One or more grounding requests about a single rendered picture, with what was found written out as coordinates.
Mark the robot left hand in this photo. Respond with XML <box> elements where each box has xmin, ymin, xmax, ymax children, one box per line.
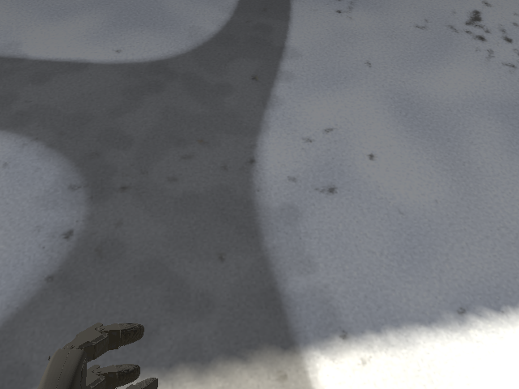
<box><xmin>37</xmin><ymin>323</ymin><xmax>158</xmax><ymax>389</ymax></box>

